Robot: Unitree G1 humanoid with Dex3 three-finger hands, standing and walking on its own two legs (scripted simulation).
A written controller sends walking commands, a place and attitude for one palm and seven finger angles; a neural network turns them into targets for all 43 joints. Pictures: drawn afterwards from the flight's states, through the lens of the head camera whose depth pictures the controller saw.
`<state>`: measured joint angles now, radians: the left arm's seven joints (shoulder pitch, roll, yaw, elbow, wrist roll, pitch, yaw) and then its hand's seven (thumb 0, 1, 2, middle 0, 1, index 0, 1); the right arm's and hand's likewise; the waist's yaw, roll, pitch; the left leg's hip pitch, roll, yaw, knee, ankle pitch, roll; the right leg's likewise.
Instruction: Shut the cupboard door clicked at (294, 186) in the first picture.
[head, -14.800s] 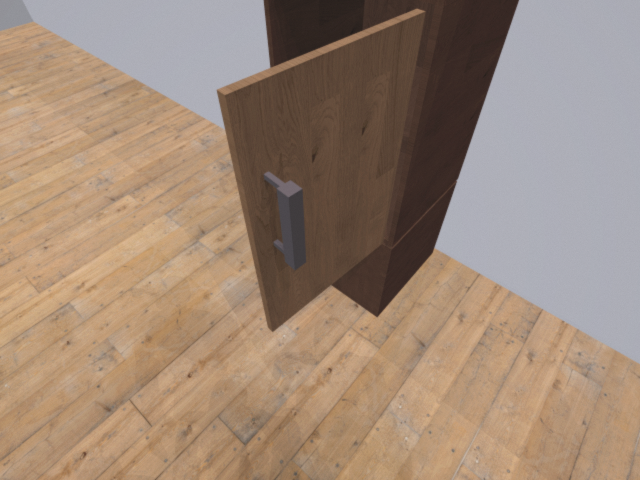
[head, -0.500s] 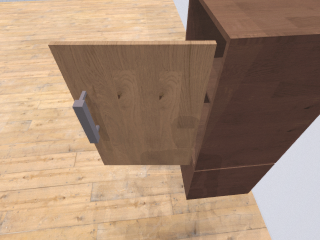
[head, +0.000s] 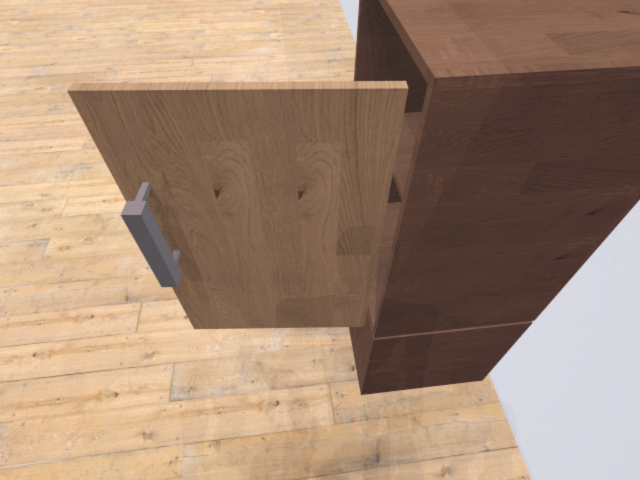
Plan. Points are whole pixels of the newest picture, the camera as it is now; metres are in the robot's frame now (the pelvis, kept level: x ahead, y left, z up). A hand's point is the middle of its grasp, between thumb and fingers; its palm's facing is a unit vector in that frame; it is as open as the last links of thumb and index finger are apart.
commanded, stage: come to a stop and stand still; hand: left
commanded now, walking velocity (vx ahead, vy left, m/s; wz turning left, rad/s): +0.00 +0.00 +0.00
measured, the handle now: (158, 236) +0.44 +0.28 +0.02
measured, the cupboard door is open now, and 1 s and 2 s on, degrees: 84 84 84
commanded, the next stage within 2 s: look again from close up in 0.38 s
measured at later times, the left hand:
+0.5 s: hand out of the picture +0.01 +0.16 -0.17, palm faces +0.01 -0.98 -0.20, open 7.4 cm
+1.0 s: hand out of the picture +0.01 +0.15 -0.17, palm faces +0.02 -0.98 -0.19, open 7.4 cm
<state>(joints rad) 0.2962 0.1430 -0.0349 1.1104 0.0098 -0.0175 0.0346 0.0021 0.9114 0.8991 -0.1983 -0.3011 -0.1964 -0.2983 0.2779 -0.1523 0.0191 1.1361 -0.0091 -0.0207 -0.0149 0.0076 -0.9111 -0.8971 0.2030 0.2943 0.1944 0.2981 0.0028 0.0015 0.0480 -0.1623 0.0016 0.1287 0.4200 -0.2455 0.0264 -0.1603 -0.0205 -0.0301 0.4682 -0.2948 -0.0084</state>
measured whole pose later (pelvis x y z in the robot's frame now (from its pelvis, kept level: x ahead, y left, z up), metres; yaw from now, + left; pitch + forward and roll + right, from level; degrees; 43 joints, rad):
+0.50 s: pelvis +0.01 -0.01 +0.00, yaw +0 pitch -1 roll +1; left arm 0.29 0.15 -0.03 1.11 0.01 -0.02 0.04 0.00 0.91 0.90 -0.20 -0.30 -0.20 -0.30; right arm 0.25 -0.15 0.01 1.15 -0.01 -0.02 -0.03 0.01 -0.92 -0.90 0.20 0.29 0.19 0.30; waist 0.01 -0.01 0.04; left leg -0.13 0.02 0.12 0.40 -0.25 0.00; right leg -0.12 0.00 -0.04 0.44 -0.30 -0.03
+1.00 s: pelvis +0.02 -0.02 +0.00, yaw +0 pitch +0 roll +1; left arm 0.29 0.15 -0.02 1.12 0.01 -0.02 0.04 0.00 0.91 0.90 -0.20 -0.30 -0.20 -0.30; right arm 0.25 -0.15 0.01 1.15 -0.01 -0.02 -0.03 0.01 -0.92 -0.90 0.20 0.29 0.19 0.30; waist 0.01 -0.01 0.04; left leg -0.12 0.03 0.12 0.39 -0.25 -0.01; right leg -0.11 0.01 -0.04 0.42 -0.30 -0.04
